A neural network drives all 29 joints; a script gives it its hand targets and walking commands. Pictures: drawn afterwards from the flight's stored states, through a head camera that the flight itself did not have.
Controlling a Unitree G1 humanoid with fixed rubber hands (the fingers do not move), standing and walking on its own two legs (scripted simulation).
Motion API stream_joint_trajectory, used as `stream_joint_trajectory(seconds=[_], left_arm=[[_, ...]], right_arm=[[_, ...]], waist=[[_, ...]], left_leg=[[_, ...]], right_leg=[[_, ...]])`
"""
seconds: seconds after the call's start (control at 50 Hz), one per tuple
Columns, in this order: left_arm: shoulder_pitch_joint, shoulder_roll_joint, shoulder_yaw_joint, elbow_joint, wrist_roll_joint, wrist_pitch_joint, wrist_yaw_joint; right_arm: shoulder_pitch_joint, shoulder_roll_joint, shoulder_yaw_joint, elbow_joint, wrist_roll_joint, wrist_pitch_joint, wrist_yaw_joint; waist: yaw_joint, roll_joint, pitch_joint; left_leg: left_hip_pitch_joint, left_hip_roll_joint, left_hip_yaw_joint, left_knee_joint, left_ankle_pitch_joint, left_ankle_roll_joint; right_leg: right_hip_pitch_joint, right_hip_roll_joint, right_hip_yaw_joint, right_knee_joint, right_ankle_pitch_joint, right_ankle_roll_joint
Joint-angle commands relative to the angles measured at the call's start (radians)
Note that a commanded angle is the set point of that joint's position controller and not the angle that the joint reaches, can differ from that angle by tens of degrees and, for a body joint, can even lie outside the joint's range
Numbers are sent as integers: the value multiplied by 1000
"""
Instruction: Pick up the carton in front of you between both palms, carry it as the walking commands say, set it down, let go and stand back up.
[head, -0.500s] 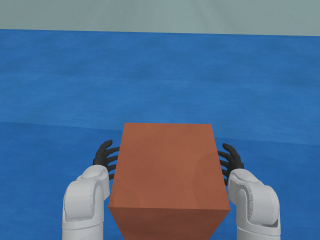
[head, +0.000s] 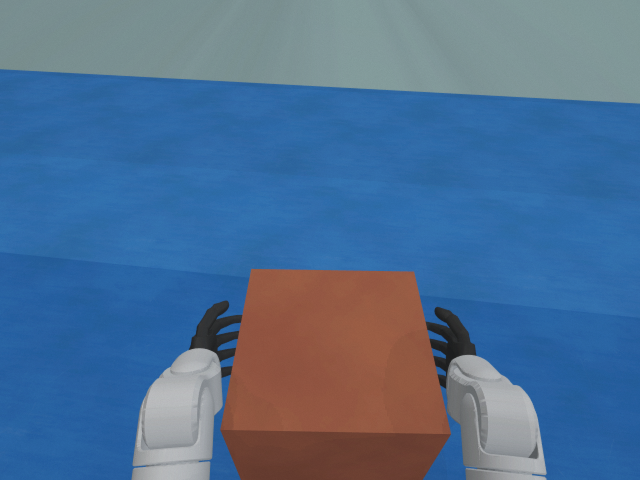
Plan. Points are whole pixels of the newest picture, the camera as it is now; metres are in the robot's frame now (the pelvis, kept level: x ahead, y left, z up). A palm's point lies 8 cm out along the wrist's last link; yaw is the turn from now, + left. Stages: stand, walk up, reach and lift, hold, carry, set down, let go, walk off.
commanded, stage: carry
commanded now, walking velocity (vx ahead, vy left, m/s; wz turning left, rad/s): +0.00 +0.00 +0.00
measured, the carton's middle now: (330, 390) +0.27 +0.00 -0.01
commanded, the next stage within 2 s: hold in 0.72 s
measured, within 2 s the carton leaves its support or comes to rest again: neither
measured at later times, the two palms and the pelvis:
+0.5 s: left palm (202, 377) +0.26 +0.16 +0.05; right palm (451, 383) +0.26 -0.14 +0.04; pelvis -0.04 +0.01 +0.00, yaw +0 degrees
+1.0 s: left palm (164, 419) +0.21 +0.19 +0.05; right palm (430, 399) +0.24 -0.11 +0.05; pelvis -0.06 +0.00 +0.01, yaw +5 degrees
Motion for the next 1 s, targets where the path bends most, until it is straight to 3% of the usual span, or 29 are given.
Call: stream_joint_trajectory(seconds=[0.0,0.28,0.36,0.5,0.7,0.72,0.74,0.76,0.78,0.8,0.84,0.9,0.98], left_arm=[[-415,-825,-649,-2,-295,-49,-238],[-532,-821,-404,332,-107,-336,-250],[-576,-863,-388,389,-93,-400,-262],[-538,-898,-466,318,-138,-369,-263],[-521,-870,-459,291,-137,-337,-258],[-437,-902,-427,318,-126,-349,-260],[-461,-886,-412,293,-107,-375,-248],[-424,-852,-393,308,-82,-381,-244],[-422,-852,-378,326,-68,-387,-239],[-421,-855,-376,327,-70,-392,-236],[-421,-860,-382,337,-74,-400,-234],[-487,-867,-416,330,-106,-404,-251],[-544,-863,-419,350,-118,-407,-269]], right_arm=[[-448,838,648,-26,299,-68,231],[-556,833,399,307,105,-350,243],[-595,874,386,360,88,-414,252],[-566,913,478,286,144,-386,255],[-557,885,477,255,151,-353,250],[-445,887,467,237,162,-352,248],[-494,862,470,201,150,-371,241],[-475,855,455,189,134,-373,239],[-503,854,475,186,138,-376,241],[-506,862,491,182,147,-378,242],[-506,844,489,184,143,-385,241],[-496,869,473,222,123,-389,234],[-486,873,430,267,90,-392,224]], waist=[[-2,1,-202],[2,-8,-164],[1,-12,-184],[-2,-12,-223],[-3,-13,-198],[-5,96,-50],[14,82,-117],[10,23,-115],[28,42,-122],[26,7,-124],[25,27,-142],[-6,-7,-112],[-34,14,-55]], left_leg=[[-50,113,-67,-67,508,17],[-111,103,-88,-119,295,37],[-109,99,-90,-116,288,39],[-93,100,-88,-90,339,37],[-119,98,-93,-99,307,40],[-227,-84,-251,-187,575,44],[-260,-77,-258,-179,609,40],[-163,-85,-260,-176,619,44],[-125,-94,-255,-192,575,38],[-114,-97,-251,-189,603,33],[-77,-102,-243,-219,511,34],[-102,-98,-241,-220,493,26],[-193,-85,-249,-254,338,35]], right_leg=[[214,-106,114,-29,424,-9],[195,-110,132,-92,258,2],[203,-111,134,-96,259,0],[211,-118,130,-86,306,-2],[201,-118,132,-95,281,-1],[539,150,270,-99,479,-21],[612,125,307,-108,535,-28],[577,118,308,-119,568,-9],[570,127,301,-125,539,8],[567,135,302,-129,552,17],[577,143,292,-136,477,21],[566,155,284,-160,395,16],[599,152,275,-164,304,6]])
